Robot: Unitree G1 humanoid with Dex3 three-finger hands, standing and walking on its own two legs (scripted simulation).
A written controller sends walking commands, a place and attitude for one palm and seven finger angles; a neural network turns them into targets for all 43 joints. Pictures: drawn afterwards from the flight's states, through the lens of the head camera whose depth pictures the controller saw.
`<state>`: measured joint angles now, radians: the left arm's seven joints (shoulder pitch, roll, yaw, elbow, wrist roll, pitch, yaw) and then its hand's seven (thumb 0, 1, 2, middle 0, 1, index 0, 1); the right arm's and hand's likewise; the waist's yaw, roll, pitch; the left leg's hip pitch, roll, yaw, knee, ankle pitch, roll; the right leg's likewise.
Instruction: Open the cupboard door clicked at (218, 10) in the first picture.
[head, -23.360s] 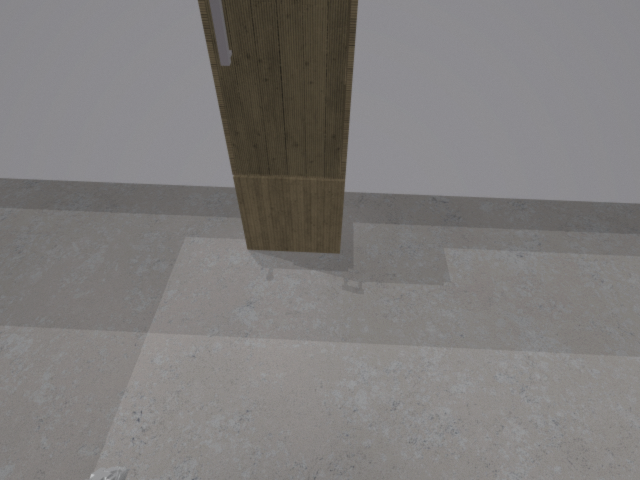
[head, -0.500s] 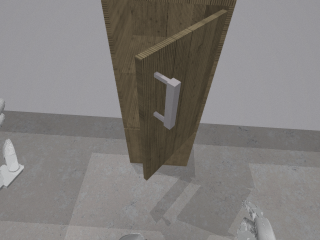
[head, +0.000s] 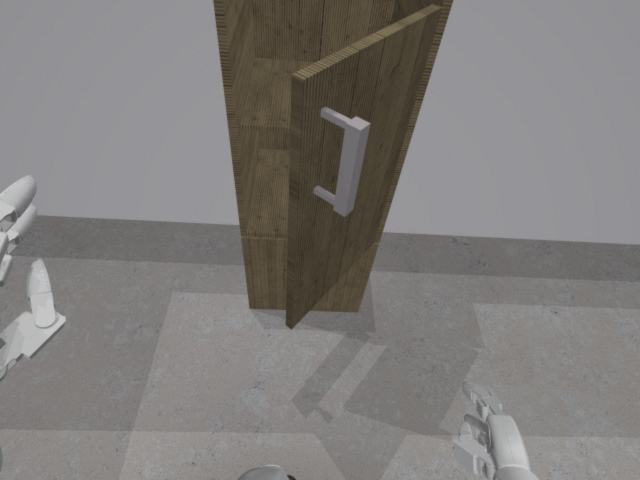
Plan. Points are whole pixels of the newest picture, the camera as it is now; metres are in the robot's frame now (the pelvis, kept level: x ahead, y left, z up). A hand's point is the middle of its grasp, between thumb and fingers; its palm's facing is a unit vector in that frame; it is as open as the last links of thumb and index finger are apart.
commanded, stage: stop stepping back and stand still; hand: left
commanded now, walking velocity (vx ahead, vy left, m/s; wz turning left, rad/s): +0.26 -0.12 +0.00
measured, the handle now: (337, 164) +0.49 +0.04 +0.13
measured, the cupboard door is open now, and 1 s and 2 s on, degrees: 51 51 51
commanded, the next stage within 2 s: let the arm hang, fingers relaxed in 0.68 s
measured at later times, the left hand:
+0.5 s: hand out of the picture +0.08 +0.30 +0.18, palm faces +0.50 -0.79 -0.35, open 7.4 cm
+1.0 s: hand out of the picture -0.02 +0.25 -0.12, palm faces +0.14 -0.95 -0.28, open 7.4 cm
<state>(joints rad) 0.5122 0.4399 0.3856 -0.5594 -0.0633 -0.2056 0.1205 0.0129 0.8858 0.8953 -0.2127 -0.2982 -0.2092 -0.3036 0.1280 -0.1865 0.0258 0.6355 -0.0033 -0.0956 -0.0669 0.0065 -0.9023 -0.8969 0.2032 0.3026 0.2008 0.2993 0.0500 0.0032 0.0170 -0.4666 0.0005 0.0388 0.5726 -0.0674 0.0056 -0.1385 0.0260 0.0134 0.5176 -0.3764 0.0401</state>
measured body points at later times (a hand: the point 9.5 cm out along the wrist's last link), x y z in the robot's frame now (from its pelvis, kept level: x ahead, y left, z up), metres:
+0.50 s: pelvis -0.12 +0.03 +0.00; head -0.14 +0.05 +0.45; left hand +0.05 +0.34 +0.20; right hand +0.03 -0.22 -0.07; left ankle -0.10 +0.16 -0.72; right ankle -0.07 -0.07 -0.71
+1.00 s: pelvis -0.14 +0.03 -0.01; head -0.13 +0.02 +0.44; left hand -0.03 +0.30 -0.10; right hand +0.00 -0.21 -0.14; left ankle -0.11 +0.17 -0.72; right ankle -0.09 -0.10 -0.73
